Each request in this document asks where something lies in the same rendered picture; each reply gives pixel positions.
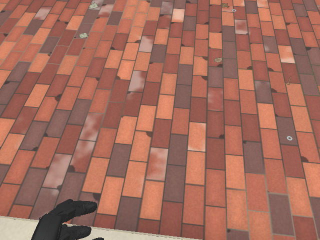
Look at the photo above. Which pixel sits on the left robot hand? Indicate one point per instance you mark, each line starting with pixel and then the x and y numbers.
pixel 51 227

